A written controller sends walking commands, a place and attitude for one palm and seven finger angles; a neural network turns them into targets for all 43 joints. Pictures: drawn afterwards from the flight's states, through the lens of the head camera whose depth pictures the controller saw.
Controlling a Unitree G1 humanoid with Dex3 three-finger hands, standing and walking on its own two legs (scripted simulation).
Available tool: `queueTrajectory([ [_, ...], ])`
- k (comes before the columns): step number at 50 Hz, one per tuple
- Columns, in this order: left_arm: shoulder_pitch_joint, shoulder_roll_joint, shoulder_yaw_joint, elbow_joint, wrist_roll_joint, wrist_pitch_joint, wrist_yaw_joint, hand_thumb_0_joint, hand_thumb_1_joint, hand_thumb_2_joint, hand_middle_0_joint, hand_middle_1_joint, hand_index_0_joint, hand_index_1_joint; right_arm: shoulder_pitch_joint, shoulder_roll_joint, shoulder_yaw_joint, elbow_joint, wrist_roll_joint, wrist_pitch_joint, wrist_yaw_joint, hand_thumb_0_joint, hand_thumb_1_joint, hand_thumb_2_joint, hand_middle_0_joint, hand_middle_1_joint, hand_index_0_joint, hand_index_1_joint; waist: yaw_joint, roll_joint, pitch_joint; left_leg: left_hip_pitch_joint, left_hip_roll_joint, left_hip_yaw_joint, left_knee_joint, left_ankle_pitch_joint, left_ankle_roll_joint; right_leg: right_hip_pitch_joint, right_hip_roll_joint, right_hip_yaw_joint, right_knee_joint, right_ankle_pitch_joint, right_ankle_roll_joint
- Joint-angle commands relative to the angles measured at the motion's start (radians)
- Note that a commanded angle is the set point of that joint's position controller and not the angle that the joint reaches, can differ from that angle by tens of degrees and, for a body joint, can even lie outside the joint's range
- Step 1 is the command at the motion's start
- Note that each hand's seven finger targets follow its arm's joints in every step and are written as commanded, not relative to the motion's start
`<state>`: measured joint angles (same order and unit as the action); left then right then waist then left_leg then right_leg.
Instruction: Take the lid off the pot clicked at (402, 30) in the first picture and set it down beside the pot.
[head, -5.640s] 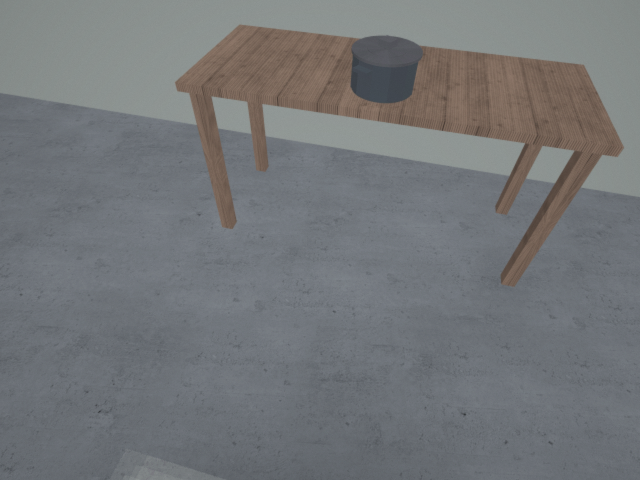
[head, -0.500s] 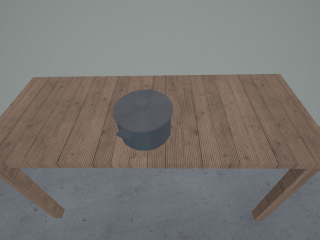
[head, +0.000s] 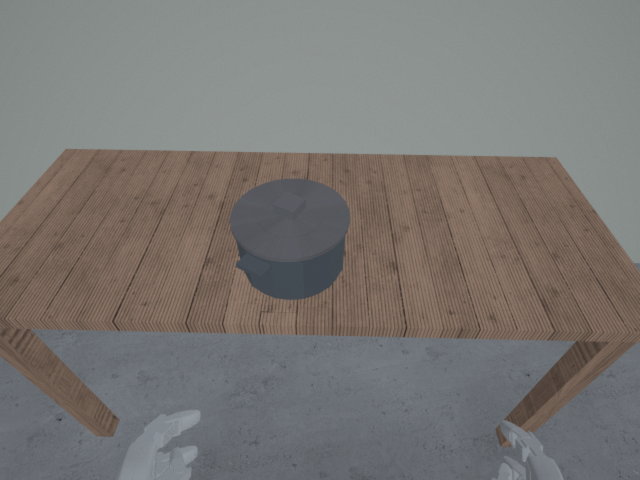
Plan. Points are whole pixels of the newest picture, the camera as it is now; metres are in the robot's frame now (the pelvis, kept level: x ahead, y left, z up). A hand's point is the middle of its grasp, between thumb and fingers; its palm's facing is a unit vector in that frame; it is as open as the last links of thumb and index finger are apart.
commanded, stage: lift the closed hand beside the body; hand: left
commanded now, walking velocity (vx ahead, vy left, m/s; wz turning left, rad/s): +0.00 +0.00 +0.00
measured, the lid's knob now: (289, 205) +0.54 +0.07 +0.05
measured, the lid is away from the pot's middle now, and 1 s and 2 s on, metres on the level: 0.00 0.00 0.00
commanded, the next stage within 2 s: raise the hand higher, near the body in 0.34 s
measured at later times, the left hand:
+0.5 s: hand (121, 473) +0.15 +0.24 -0.04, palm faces +0.28 -0.89 -0.36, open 3.1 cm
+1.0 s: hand (98, 429) +0.17 +0.24 +0.05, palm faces +0.31 -0.86 -0.39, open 3.1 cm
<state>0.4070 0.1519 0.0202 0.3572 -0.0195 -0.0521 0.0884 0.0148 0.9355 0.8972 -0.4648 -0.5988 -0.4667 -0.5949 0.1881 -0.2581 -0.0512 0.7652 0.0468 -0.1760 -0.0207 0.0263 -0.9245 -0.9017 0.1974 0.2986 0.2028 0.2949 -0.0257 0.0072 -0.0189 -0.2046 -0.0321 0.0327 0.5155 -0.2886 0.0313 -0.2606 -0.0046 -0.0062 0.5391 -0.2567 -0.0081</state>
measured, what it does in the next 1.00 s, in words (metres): stands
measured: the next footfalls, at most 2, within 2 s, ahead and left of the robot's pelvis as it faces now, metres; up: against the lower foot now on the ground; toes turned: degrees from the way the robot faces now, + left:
none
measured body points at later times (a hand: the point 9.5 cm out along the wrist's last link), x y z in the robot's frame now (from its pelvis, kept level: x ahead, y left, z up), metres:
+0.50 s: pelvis +0.03 +0.01 +0.00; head +0.05 +0.00 +0.45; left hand +0.13 +0.29 -0.01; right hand +0.22 -0.19 -0.10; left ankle -0.01 +0.10 -0.73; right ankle +0.02 -0.11 -0.73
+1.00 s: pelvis +0.03 +0.00 +0.00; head +0.02 -0.01 +0.45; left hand +0.15 +0.29 +0.08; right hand +0.25 -0.20 -0.07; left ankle -0.01 +0.10 -0.73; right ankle +0.02 -0.11 -0.73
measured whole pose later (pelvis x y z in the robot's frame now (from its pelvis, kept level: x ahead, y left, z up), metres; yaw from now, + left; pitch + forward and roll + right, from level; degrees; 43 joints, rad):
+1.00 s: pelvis +0.03 +0.00 +0.00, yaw +2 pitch -1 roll -1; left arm 0.65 0.28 0.15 -0.28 -0.01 -0.07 0.10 0.01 0.90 0.90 -1.29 -1.50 -1.29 -1.50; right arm 0.17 -0.19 0.00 0.58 0.02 -0.14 -0.05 0.02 -0.91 -0.90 0.20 0.30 0.20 0.30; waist 0.07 0.04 0.00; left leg -0.16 -0.03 -0.01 0.52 -0.33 0.04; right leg -0.18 0.00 -0.05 0.50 -0.29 0.00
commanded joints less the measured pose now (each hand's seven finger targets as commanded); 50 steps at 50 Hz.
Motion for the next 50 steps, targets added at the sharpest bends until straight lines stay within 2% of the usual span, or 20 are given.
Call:
queueTrajectory([
  [1, 0.233, 0.173, 0.105, -0.394, -0.014, -0.066, -0.011, 0.000, 0.900, 0.900, -0.860, -1.020, -0.860, -1.020, -0.129, -0.066, -0.012, -0.301, -0.004, -0.055, 0.003, 0.000, -0.900, -0.900, 0.200, 0.300, 0.200, 0.300, 0.096, 0.033, -0.004, -0.071, 0.026, -0.027, -0.104, 0.099, -0.023, 0.086, -0.028, -0.011, -0.094, 0.044, -0.027],
  [2, 0.149, 0.162, 0.080, -0.433, -0.010, -0.067, -0.007, 0.000, 0.900, 0.900, -0.904, -1.068, -0.904, -1.068, -0.115, -0.067, -0.006, -0.312, -0.008, -0.053, 0.002, 0.000, -0.900, -0.900, 0.200, 0.300, 0.200, 0.300, 0.070, 0.094, 0.016, -0.060, 0.023, -0.026, -0.094, 0.106, -0.022, 0.057, -0.026, -0.008, -0.093, 0.065, -0.026],
  [3, 0.111, 0.169, 0.089, -0.415, -0.005, -0.064, 0.001, 0.000, 0.900, 0.900, -0.948, -1.116, -0.948, -1.116, -0.097, -0.068, -0.007, -0.310, -0.013, -0.043, -0.004, 0.000, -0.900, -0.900, 0.200, 0.300, 0.200, 0.300, 0.044, 0.091, 0.038, -0.062, 0.024, -0.027, -0.075, 0.094, -0.021, 0.019, -0.024, -0.014, -0.103, 0.068, -0.022],
  [4, 0.076, 0.131, 0.054, -0.389, -0.004, -0.059, 0.001, 0.000, 0.900, 0.900, -0.992, -1.164, -0.992, -1.164, -0.092, -0.068, -0.003, -0.317, -0.014, -0.034, -0.010, 0.000, -0.900, -0.900, 0.200, 0.300, 0.200, 0.300, 0.026, 0.075, 0.083, -0.075, 0.020, -0.026, -0.065, 0.080, -0.017, -0.025, -0.018, -0.015, -0.108, 0.066, -0.020],
  [5, 0.060, 0.132, 0.056, -0.367, -0.002, -0.057, 0.001, 0.000, 0.900, 0.900, -1.036, -1.212, -1.036, -1.212, -0.072, -0.073, -0.002, -0.320, -0.012, -0.025, -0.014, 0.000, -0.900, -0.900, 0.200, 0.300, 0.200, 0.300, 0.016, 0.066, 0.077, -0.071, 0.017, -0.027, -0.054, 0.069, -0.016, -0.042, -0.013, -0.019, -0.104, 0.058, -0.019],
  [6, 0.064, 0.126, 0.053, -0.371, -0.003, -0.058, -0.001, 0.000, 0.900, 0.900, -1.080, -1.260, -1.080, -1.260, -0.065, -0.070, 0.001, -0.331, -0.011, -0.019, -0.018, 0.000, -0.900, -0.900, 0.200, 0.300, 0.200, 0.300, 0.018, 0.065, 0.077, -0.065, 0.014, -0.027, -0.049, 0.066, -0.015, -0.049, -0.010, -0.021, -0.102, 0.056, -0.020],
  [9, 0.075, 0.156, 0.074, -0.503, -0.007, -0.064, 0.003, 0.000, 0.900, 0.900, -1.212, -1.404, -1.212, -1.404, -0.050, -0.071, 0.002, -0.366, -0.017, -0.018, -0.031, 0.000, -0.900, -0.900, 0.200, 0.300, 0.200, 0.300, 0.036, 0.091, -0.071, 0.001, 0.014, -0.033, -0.034, 0.126, -0.011, 0.005, -0.011, -0.025, -0.081, 0.114, -0.021],
  [11, 0.116, 0.161, 0.082, -0.525, -0.008, -0.046, 0.009, 0.000, 0.900, 0.900, -1.300, -1.500, -1.300, -1.500, -0.045, -0.066, 0.009, -0.370, -0.023, -0.013, -0.039, 0.000, -0.900, -0.900, 0.200, 0.300, 0.200, 0.300, 0.045, 0.064, -0.120, 0.017, 0.017, -0.039, -0.027, 0.194, -0.008, 0.042, -0.010, -0.030, -0.065, 0.173, -0.018],
  [14, 0.138, 0.144, 0.085, -0.432, 0.003, -0.018, 0.012, 0.000, 0.900, 0.900, -1.300, -1.500, -1.300, -1.500, -0.055, -0.065, 0.013, -0.356, -0.027, 0.006, -0.045, 0.000, -0.900, -0.900, 0.200, 0.300, 0.200, 0.300, 0.031, -0.027, -0.070, -0.026, 0.018, -0.043, -0.009, 0.231, -0.008, 0.018, -0.008, -0.042, -0.056, 0.217, -0.011],
  [16, 0.140, 0.160, 0.106, -0.412, 0.007, -0.011, 0.010, 0.000, 0.900, 0.900, -1.300, -1.500, -1.300, -1.500, -0.066, -0.069, 0.013, -0.350, -0.025, 0.020, -0.047, 0.000, -0.900, -0.900, 0.200, 0.300, 0.200, 0.300, 0.036, -0.046, -0.042, -0.042, 0.020, -0.047, -0.007, 0.244, -0.009, 0.007, -0.009, -0.046, -0.051, 0.219, -0.011],
  [20, 0.176, 0.238, 0.190, -0.545, 0.006, -0.012, 0.019, 0.000, 0.900, 0.900, -1.300, -1.500, -1.300, -1.500, -0.080, -0.052, 0.020, -0.356, -0.030, 0.010, -0.050, 0.000, -0.900, -0.900, 0.200, 0.300, 0.200, 0.300, 0.079, 0.083, -0.155, 0.028, 0.033, -0.058, -0.012, 0.369, -0.018, 0.080, -0.021, -0.043, -0.036, 0.259, -0.019],
  [23, 0.239, 0.223, 0.197, -0.505, 0.008, 0.008, 0.023, 0.000, 0.900, 0.900, -1.300, -1.500, -1.300, -1.500, -0.090, -0.044, 0.020, -0.337, -0.030, 0.012, -0.049, 0.000, -0.900, -0.900, 0.200, 0.300, 0.200, 0.300, 0.085, 0.012, -0.137, 0.024, 0.044, -0.069, -0.009, 0.449, -0.022, 0.089, -0.019, -0.053, -0.032, 0.294, -0.016],
  [26, 0.273, 0.161, 0.118, -0.535, 0.015, 0.009, 0.007, 0.000, 0.900, 0.900, -1.300, -1.500, -1.300, -1.500, -0.091, -0.044, 0.016, -0.335, -0.026, 0.004, -0.042, 0.000, -0.900, -0.900, 0.200, 0.300, 0.200, 0.300, 0.075, 0.001, -0.096, 0.024, 0.051, -0.068, -0.011, 0.467, -0.019, 0.057, -0.023, -0.062, -0.036, 0.279, -0.006],
  [28, 0.294, 0.182, 0.134, -0.581, 0.015, 0.003, 0.008, 0.000, 0.900, 0.900, -1.300, -1.500, -1.300, -1.500, -0.101, -0.045, 0.014, -0.333, -0.025, -0.002, -0.039, 0.000, -0.900, -0.900, 0.200, 0.300, 0.200, 0.300, 0.081, -0.013, -0.089, 0.023, 0.056, -0.077, -0.015, 0.459, -0.020, 0.063, -0.020, -0.065, -0.039, 0.258, -0.007],
  [33, 0.348, 0.270, 0.235, -0.697, 0.011, -0.021, 0.025, 0.000, 0.900, 0.900, -1.300, -1.500, -1.300, -1.500, -0.103, -0.034, 0.006, -0.321, -0.026, -0.013, -0.044, 0.000, -0.900, -0.900, 0.200, 0.300, 0.200, 0.300, 0.101, 0.031, -0.112, 0.048, 0.061, -0.078, -0.035, 0.465, -0.028, 0.096, -0.023, -0.060, -0.051, 0.244, -0.009],
  [39, 0.282, 0.209, 0.157, -0.763, 0.010, -0.048, 0.014, 0.000, 0.900, 0.900, -1.300, -1.500, -1.300, -1.500, -0.098, -0.040, 0.010, -0.329, -0.023, -0.018, -0.041, 0.000, -0.900, -0.900, 0.200, 0.300, 0.200, 0.300, 0.075, 0.047, -0.040, 0.040, 0.057, -0.068, -0.050, 0.368, -0.019, 0.057, -0.023, -0.057, -0.078, 0.190, -0.006],
  [43, 0.282, 0.280, 0.236, -0.842, 0.008, -0.064, 0.029, 0.000, 0.900, 0.900, -1.300, -1.500, -1.300, -1.500, -0.096, -0.034, 0.011, -0.329, -0.026, -0.026, -0.041, 0.000, -0.900, -0.900, 0.200, 0.300, 0.200, 0.300, 0.090, 0.087, -0.054, 0.059, 0.058, -0.075, -0.064, 0.347, -0.023, 0.079, -0.018, -0.052, -0.089, 0.173, -0.012],
  [44, 0.285, 0.268, 0.234, -0.835, 0.007, -0.066, 0.029, 0.000, 0.900, 0.900, -1.300, -1.500, -1.300, -1.500, -0.093, -0.030, 0.014, -0.332, -0.027, -0.023, -0.042, 0.000, -0.900, -0.900, 0.200, 0.300, 0.200, 0.300, 0.088, 0.043, -0.052, 0.056, 0.059, -0.074, -0.070, 0.344, -0.023, 0.082, -0.018, -0.060, -0.089, 0.174, -0.011],
  [46, 0.274, 0.243, 0.216, -0.807, 0.003, -0.066, 0.024, 0.000, 0.900, 0.900, -1.300, -1.500, -1.300, -1.500, -0.095, -0.033, 0.015, -0.332, -0.028, -0.017, -0.042, 0.000, -0.900, -0.900, 0.200, 0.300, 0.200, 0.300, 0.082, 0.025, -0.022, 0.047, 0.057, -0.066, -0.073, 0.312, -0.019, 0.070, -0.016, -0.056, -0.098, 0.170, -0.009],
  [50, 0.210, 0.253, 0.214, -0.864, 0.000, -0.083, 0.018, 0.000, 0.900, 0.900, -1.300, -1.500, -1.300, -1.500, -0.101, -0.038, 0.020, -0.340, -0.029, -0.020, -0.039, 0.000, -0.900, -0.900, 0.200, 0.300, 0.200, 0.300, 0.078, 0.047, -0.006, 0.044, 0.052, -0.061, -0.082, 0.243, -0.012, 0.067, -0.018, -0.048, -0.115, 0.138, -0.010],
])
